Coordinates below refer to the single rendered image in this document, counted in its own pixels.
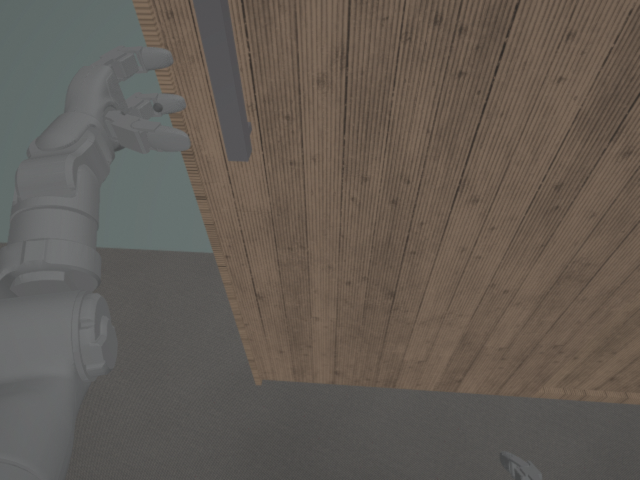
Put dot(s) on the right robot hand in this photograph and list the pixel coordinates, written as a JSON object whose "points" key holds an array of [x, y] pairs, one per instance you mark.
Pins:
{"points": [[518, 468]]}

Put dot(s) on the handle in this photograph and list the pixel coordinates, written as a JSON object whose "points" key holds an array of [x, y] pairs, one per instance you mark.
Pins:
{"points": [[214, 22]]}

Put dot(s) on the left robot upper arm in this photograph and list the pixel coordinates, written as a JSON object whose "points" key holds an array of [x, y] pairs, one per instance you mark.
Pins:
{"points": [[52, 346]]}

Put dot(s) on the wardrobe door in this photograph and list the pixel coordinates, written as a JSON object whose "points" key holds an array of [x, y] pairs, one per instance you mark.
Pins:
{"points": [[442, 195], [610, 361]]}

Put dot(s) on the left robot hand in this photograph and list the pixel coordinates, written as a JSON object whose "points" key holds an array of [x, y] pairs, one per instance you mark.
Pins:
{"points": [[95, 91]]}

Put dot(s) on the left robot forearm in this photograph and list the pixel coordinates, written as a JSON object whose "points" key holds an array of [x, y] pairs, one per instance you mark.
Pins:
{"points": [[54, 218]]}

